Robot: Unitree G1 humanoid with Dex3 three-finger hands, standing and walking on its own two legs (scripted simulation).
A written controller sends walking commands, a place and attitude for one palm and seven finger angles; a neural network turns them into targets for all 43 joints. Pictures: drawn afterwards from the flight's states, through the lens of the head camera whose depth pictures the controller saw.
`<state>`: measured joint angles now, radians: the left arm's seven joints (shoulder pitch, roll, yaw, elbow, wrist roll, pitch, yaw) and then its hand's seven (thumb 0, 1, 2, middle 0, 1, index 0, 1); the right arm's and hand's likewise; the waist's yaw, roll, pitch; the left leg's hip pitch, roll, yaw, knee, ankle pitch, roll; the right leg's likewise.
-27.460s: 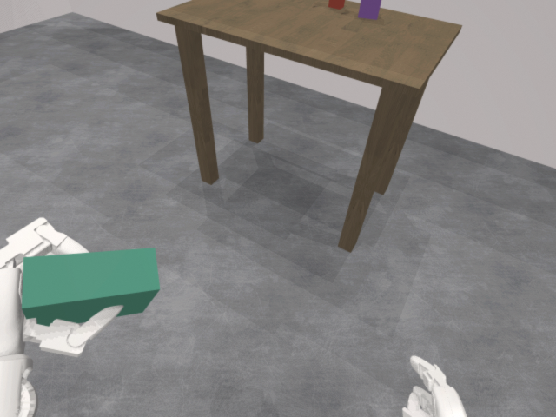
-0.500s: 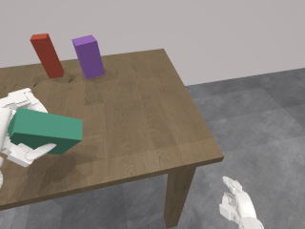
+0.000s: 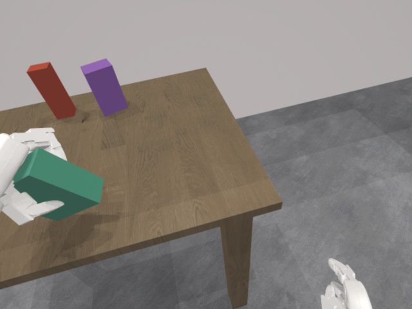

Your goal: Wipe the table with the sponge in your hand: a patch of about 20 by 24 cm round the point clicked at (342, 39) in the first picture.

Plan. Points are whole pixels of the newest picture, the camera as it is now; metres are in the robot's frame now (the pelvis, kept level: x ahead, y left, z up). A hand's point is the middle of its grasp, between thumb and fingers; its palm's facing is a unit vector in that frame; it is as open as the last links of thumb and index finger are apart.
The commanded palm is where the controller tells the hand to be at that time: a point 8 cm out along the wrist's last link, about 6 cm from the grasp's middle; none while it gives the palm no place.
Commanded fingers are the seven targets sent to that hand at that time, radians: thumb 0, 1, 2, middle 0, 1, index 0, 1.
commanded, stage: turn the palm down, sponge in hand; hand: left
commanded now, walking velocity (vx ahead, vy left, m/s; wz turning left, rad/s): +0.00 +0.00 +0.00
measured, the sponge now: (60, 192) +0.24 +0.27 +0.17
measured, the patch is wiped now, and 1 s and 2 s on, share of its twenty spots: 0.00 0.00 0.00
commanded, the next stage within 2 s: move the sponge above the wiping area in 1.24 s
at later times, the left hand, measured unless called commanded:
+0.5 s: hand (11, 159) +0.24 +0.31 +0.25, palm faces +0.23 -0.17 -0.96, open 8.9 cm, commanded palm +0.19 +0.32 +0.31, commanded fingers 0.00 0.10 1.30 -1.20 -1.60 -1.20 -1.60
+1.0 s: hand out of the picture +0.21 +0.33 +0.27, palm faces +0.27 -0.01 -0.96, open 8.9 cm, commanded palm +0.16 +0.31 +0.32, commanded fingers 0.00 0.10 1.30 -1.20 -1.60 -1.20 -1.60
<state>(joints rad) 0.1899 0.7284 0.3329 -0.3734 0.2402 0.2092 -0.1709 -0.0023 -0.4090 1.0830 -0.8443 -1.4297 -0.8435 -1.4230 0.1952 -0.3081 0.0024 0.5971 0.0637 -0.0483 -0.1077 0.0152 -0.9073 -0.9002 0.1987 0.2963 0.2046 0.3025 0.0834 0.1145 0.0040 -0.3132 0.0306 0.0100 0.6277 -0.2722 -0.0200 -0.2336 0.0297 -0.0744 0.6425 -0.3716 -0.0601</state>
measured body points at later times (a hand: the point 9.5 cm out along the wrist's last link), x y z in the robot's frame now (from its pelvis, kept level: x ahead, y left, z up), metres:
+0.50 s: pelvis +0.00 +0.03 +0.01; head -0.01 -0.01 +0.46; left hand +0.22 +0.31 +0.30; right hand +0.27 -0.15 -0.05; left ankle +0.04 +0.14 -0.72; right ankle -0.01 -0.07 -0.72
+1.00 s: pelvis -0.03 +0.03 +0.01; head -0.05 -0.02 +0.46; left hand +0.19 +0.32 +0.32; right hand +0.25 -0.13 -0.05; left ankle +0.04 +0.14 -0.72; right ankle -0.01 -0.07 -0.72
